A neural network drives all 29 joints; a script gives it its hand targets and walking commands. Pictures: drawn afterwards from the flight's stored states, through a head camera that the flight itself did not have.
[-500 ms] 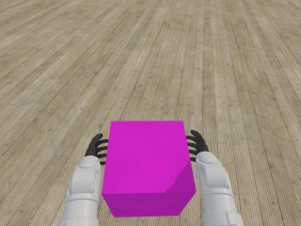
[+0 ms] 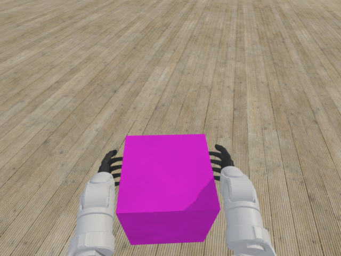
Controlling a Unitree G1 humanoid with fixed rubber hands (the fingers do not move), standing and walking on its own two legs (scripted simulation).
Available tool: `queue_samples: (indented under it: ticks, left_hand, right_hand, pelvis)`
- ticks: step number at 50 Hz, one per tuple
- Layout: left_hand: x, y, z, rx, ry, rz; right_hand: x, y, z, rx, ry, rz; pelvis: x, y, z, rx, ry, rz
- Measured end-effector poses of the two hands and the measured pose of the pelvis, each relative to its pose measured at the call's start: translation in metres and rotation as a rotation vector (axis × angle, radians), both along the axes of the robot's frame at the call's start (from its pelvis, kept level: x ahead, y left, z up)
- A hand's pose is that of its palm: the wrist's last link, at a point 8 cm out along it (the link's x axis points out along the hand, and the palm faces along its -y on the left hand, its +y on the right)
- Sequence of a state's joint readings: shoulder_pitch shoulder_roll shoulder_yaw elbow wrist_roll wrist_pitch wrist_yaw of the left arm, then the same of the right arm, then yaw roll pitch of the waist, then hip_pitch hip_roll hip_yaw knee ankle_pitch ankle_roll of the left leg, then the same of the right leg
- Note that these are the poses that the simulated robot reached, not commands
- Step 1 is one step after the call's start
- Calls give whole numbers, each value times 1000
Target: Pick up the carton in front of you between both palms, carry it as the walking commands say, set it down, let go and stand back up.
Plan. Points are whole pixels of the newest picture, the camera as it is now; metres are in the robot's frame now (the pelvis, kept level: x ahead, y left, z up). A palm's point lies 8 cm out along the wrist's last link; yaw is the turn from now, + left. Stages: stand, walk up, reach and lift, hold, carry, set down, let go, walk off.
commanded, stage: set down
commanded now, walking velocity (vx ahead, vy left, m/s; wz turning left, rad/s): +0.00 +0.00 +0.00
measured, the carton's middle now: (166, 191) +0.30 +0.00 -0.04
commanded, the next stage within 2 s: none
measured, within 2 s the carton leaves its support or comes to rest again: neither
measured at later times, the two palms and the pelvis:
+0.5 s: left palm (118, 199) +0.34 +0.16 -0.15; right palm (210, 197) +0.33 -0.14 -0.15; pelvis -0.02 +0.02 -0.07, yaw -1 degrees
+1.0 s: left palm (126, 205) +0.39 +0.15 -0.29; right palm (203, 206) +0.37 -0.14 -0.29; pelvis -0.05 +0.01 -0.21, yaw +0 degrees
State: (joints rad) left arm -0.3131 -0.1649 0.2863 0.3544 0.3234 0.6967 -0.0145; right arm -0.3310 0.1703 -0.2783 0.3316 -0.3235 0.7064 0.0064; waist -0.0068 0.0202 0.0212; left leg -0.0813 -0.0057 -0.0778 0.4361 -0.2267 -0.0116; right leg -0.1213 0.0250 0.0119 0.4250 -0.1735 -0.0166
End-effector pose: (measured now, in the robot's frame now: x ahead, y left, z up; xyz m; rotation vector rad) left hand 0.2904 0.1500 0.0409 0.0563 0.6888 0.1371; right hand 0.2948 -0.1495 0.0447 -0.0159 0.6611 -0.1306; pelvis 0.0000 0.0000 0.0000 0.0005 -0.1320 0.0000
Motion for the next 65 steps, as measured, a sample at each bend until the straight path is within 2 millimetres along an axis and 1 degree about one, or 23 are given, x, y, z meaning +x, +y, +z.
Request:
queue_samples:
  ticks: [5, 9, 13, 18, 22, 25, 27, 31, 35, 39, 55, 65]
  left_hand:
    - [15, -1, -13, -8, 24, 11]
    - [28, -1, -34, -7, 46, 2]
    - [39, -1, -69, 8, 62, -23]
    - [43, 0, -127, 8, 64, -36]
    - [45, 3, -171, -7, 48, -26]
    - [49, 5, -196, -22, 20, -13]
    - [54, 7, -207, -31, -2, -3]
    - [64, 7, -224, -46, -27, 6]
    - [73, 6, -240, -51, -21, 3]
    - [80, 4, -261, -45, 0, -6]
    - [106, 7, -369, -28, 11, -34]
    - [120, 7, -433, -29, 25, -56]
  right_hand:
    - [14, 1, -12, 9, 22, -29]
    - [26, 1, -32, 15, 40, -47]
    - [32, 1, -67, -2, 55, -49]
    - [32, 2, -126, -10, 57, -53]
    - [34, 4, -171, -3, 41, -54]
    - [39, 6, -195, 5, 12, -57]
    - [45, 8, -206, 12, -9, -59]
    - [55, 9, -222, 26, -35, -68]
    - [63, 7, -238, 31, -28, -79]
    - [68, 5, -259, 31, -8, -85]
    - [85, 7, -372, 29, 7, -94]
    - [94, 8, -434, 23, 21, -108]
  pelvis:
    - [2, 1, -3, -3, 27, -1]
    - [2, 4, -8, -6, 80, -4]
    - [-1, 8, -15, -4, 182, -12]
    - [-9, 14, -30, 5, 355, -21]
    - [-15, 19, -51, 8, 505, -18]
    - [-19, 21, -70, 8, 603, -11]
    - [-22, 21, -82, 6, 653, -9]
    - [-27, 22, -106, 3, 710, -6]
    - [-33, 21, -128, 2, 741, -4]
    - [-38, 19, -147, 5, 775, -4]
    - [-54, 13, -234, 13, 900, -3]
    - [-63, 14, -281, 6, 924, 2]
